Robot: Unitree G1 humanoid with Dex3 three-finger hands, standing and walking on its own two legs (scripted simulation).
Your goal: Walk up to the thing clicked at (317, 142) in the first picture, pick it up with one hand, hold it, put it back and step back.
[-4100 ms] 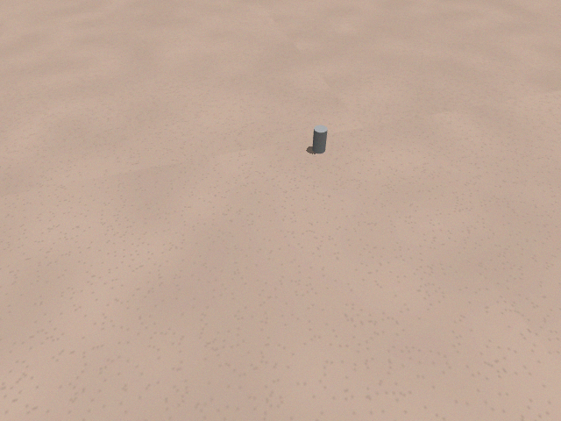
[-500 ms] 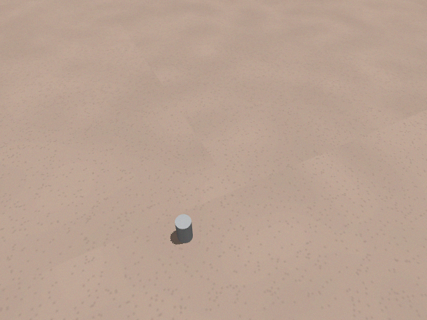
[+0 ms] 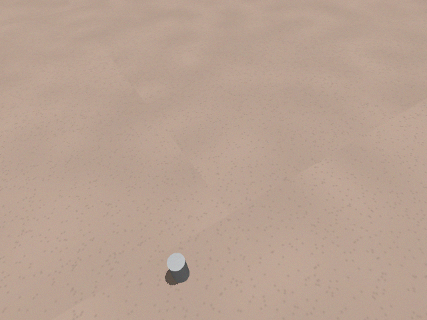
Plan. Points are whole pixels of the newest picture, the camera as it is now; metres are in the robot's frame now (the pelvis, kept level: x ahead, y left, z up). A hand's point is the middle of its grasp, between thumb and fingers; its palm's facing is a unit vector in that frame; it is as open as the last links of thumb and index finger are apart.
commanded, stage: walk up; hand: left
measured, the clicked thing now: (178, 268) +0.47 +0.20 -0.68
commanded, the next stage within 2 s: stand in 1.96 s
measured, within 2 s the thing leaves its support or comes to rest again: neither
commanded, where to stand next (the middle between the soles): +0.17 +0.02 m, yaw +0 degrees
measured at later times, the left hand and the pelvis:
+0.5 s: hand out of the picture +0.16 +0.30 -0.15, palm faces -0.07 -0.93 -0.35, open 7.4 cm; pelvis +0.11 +0.03 +0.00, yaw -1 degrees
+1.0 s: hand (107, 274) +0.27 +0.26 -0.13, palm faces -0.03 -0.94 -0.34, open 7.4 cm; pelvis +0.15 +0.01 +0.02, yaw -1 degrees
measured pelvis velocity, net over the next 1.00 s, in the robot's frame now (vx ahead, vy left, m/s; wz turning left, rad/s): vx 0.15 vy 0.01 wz -0.01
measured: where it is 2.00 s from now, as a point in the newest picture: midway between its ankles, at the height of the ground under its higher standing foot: outside the picture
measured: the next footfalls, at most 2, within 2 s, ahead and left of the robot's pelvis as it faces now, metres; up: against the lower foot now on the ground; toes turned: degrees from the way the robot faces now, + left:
left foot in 0.32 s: +0.22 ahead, +0.15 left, +0.00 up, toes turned +1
right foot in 0.58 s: +0.19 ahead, -0.11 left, +0.00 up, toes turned -3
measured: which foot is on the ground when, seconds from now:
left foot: up 0.00-0.30, down 0.32-1.00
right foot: down 0.00-0.32, up 0.34-0.56, down 0.58-1.00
